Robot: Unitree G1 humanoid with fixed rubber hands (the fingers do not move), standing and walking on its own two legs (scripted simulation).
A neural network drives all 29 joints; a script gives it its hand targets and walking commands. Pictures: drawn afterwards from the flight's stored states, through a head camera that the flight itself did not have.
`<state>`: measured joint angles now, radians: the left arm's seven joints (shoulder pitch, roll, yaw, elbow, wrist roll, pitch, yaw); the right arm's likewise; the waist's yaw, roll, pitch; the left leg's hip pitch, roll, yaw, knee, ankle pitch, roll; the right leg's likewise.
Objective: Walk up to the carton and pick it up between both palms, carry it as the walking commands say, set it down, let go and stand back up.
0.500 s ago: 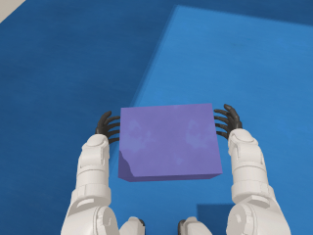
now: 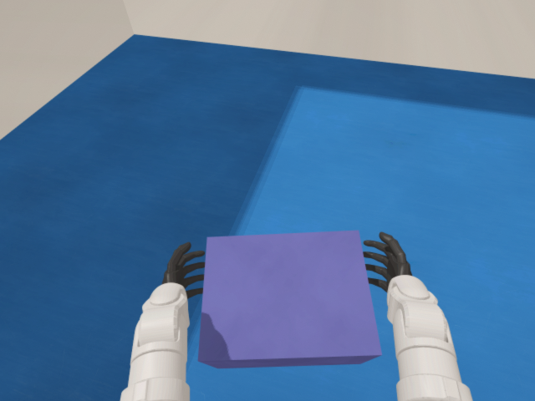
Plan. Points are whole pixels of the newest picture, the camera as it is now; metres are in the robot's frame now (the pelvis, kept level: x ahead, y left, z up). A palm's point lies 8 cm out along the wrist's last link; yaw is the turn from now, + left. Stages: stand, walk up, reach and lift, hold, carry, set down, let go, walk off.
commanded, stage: reach and lift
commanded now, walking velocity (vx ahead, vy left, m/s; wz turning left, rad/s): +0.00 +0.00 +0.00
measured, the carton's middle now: (285, 302) +0.30 +0.00 -0.09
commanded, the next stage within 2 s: hold in 1.10 s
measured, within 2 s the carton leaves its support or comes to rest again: neither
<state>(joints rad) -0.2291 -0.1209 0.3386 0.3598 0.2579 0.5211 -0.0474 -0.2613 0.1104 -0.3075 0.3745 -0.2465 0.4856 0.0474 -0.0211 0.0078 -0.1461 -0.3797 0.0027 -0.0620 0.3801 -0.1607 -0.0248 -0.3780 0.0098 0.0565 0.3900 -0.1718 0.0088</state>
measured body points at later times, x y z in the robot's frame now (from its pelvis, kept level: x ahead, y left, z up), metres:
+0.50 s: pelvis +0.00 +0.00 +0.01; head -0.05 -0.01 +0.45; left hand +0.29 +0.18 +0.04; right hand +0.31 -0.17 +0.05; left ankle +0.01 +0.14 -0.74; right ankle +0.01 -0.13 -0.74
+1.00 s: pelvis +0.01 +0.01 +0.01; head -0.02 +0.00 +0.46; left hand +0.29 +0.19 +0.04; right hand +0.30 -0.16 +0.05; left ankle +0.01 +0.14 -0.74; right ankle +0.01 -0.13 -0.74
